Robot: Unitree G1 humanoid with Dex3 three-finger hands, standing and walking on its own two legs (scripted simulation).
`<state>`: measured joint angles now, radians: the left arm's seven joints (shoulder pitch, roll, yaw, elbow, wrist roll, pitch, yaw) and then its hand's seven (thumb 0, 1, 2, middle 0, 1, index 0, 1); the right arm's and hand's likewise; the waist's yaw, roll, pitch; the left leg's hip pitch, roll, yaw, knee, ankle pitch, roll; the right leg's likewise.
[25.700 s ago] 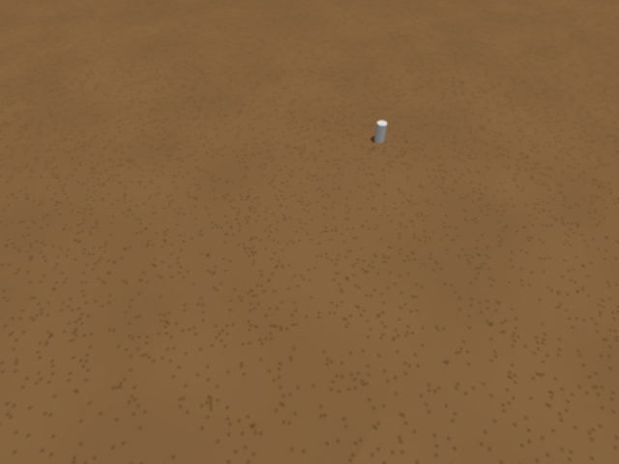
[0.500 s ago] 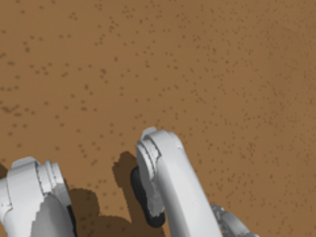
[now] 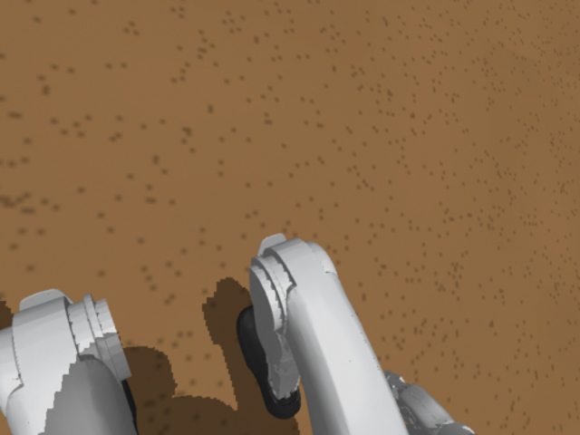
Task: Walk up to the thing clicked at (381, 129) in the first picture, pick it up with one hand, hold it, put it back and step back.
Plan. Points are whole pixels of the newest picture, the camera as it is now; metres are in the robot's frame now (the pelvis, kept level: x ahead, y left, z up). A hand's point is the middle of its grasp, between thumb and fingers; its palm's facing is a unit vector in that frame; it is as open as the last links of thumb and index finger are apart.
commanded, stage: open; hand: left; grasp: from above
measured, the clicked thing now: out of the picture +0.44 +0.35 -0.25
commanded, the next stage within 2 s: withdraw in 0.34 s
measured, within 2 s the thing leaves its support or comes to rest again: neither
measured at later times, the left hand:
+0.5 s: hand out of the picture +0.43 +0.33 -0.22, palm faces -0.43 -0.16 -0.89, open 13.7 cm
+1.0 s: hand out of the picture +0.43 +0.36 -0.05, palm faces -0.44 -0.10 -0.89, open 14.1 cm
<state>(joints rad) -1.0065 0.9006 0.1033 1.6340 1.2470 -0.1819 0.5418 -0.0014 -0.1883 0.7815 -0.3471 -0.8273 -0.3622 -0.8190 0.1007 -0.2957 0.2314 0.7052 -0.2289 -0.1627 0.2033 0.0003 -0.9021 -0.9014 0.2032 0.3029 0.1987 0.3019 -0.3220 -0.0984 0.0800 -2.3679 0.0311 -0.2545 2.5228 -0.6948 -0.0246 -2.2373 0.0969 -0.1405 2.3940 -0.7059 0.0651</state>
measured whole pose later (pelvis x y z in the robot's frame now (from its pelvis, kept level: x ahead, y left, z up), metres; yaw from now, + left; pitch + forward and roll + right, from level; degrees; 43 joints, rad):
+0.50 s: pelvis +0.00 +0.00 +0.00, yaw +0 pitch +29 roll -12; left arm -1.00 0.91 0.11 1.62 1.24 -0.21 0.52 0.00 -0.46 1.00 -0.11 -1.02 -0.12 -1.02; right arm 0.10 -0.31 0.23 0.69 -0.22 -0.15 0.20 0.00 -0.90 -0.90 0.20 0.30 0.20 0.30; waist -0.32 -0.10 0.09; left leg -2.36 0.03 -0.26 2.52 -0.69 -0.03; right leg -2.23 0.10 -0.14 2.39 -0.70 0.06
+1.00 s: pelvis +0.00 +0.00 +0.07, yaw +5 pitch +34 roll -9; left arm -0.91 0.74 -0.02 1.18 1.10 -0.06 0.13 0.00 -0.53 1.01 -0.09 -0.99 -0.08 -1.01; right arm 0.15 -0.27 0.06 0.67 -0.08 0.00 0.15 0.00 -0.91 -0.91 0.20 0.30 0.20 0.30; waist -0.18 0.03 -0.10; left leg -2.22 0.03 -0.15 2.28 -0.66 -0.01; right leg -2.11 0.06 -0.07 2.21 -0.71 0.05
